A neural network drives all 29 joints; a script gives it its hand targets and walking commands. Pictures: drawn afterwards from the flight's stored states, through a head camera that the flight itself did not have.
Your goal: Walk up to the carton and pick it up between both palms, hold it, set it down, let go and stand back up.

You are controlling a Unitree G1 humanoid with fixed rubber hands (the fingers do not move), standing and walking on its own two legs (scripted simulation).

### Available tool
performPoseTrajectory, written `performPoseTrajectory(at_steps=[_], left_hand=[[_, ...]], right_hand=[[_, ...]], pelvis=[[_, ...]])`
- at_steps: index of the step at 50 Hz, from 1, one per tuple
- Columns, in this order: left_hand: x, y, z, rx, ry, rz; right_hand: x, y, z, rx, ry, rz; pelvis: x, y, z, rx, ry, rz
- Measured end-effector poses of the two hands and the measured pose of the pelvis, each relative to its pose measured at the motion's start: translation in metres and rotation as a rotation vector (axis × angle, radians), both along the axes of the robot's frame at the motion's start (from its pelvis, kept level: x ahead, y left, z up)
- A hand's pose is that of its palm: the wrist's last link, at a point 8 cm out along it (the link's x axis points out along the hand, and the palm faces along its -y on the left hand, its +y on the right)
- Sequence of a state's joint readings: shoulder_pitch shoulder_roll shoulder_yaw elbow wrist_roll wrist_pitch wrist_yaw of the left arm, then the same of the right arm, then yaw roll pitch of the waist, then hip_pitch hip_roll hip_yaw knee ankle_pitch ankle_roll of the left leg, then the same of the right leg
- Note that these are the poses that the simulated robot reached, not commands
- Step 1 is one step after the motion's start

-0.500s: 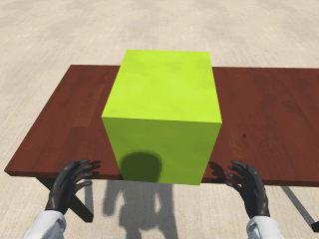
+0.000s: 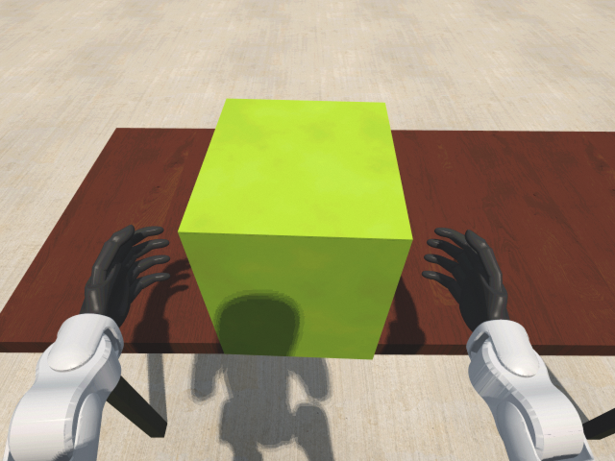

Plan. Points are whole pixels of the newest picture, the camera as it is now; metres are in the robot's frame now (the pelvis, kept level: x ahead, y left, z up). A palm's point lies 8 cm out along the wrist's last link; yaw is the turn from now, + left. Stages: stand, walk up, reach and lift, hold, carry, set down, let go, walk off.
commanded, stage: reach and lift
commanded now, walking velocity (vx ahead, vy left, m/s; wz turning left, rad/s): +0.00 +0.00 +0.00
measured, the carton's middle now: (301, 233) +0.40 +0.03 +0.07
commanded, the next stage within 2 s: none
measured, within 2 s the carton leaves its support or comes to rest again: neither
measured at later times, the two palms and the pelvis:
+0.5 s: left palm (124, 233) +0.32 +0.23 +0.16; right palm (483, 246) +0.32 -0.17 +0.15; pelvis -0.02 -0.01 +0.00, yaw +0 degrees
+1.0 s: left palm (112, 151) +0.38 +0.24 +0.23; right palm (473, 167) +0.39 -0.16 +0.21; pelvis -0.02 +0.01 +0.00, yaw +1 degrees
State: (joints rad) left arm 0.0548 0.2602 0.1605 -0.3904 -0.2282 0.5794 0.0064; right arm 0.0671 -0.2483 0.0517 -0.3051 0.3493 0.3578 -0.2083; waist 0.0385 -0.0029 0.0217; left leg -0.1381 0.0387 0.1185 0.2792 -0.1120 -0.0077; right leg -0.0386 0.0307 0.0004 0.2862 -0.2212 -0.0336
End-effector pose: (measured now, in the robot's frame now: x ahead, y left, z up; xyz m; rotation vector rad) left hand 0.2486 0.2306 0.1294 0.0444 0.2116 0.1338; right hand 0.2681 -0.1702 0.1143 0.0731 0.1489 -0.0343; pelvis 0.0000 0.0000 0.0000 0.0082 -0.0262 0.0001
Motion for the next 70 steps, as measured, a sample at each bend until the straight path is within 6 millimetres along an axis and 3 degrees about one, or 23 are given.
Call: performPoseTrajectory(at_steps=[9,19,26,39,49,58,64,70], left_hand=[[0.026,-0.006,0.002,-0.031,0.052,-0.011],[0.053,-0.011,0.031,-0.046,-0.006,-0.009],[0.069,-0.003,0.035,-0.058,0.034,0.007],[0.109,-0.002,0.087,-0.034,-0.019,-0.021],[0.127,0.009,0.096,-0.020,0.011,-0.008],[0.138,0.004,0.118,0.007,-0.015,-0.028],[0.149,0.008,0.107,0.006,0.039,-0.009],[0.144,0.007,0.063,0.005,0.087,-0.020]], right_hand=[[0.015,-0.004,0.007,-0.006,0.028,-0.013],[0.036,-0.002,0.039,-0.029,-0.031,0.005],[0.053,-0.004,0.039,-0.035,0.024,-0.027],[0.096,0.010,0.082,-0.040,-0.009,-0.004],[0.119,0.007,0.093,-0.032,0.040,-0.020],[0.135,0.011,0.114,-0.031,0.015,-0.005],[0.144,0.014,0.109,-0.038,0.069,-0.006],[0.138,0.021,0.072,-0.048,0.120,-0.007]], pelvis=[[-0.005,-0.005,0.000,0.001,-0.004,0.006],[-0.011,-0.010,-0.001,0.003,-0.004,0.000],[-0.016,-0.009,-0.002,0.003,-0.012,0.010],[-0.022,0.002,-0.003,-0.007,0.038,0.007],[-0.017,0.010,-0.002,-0.017,0.057,0.013],[-0.016,0.012,-0.003,-0.026,0.073,0.020],[-0.019,0.011,-0.003,-0.026,0.070,0.029],[-0.020,0.009,-0.003,-0.027,0.053,0.039]])
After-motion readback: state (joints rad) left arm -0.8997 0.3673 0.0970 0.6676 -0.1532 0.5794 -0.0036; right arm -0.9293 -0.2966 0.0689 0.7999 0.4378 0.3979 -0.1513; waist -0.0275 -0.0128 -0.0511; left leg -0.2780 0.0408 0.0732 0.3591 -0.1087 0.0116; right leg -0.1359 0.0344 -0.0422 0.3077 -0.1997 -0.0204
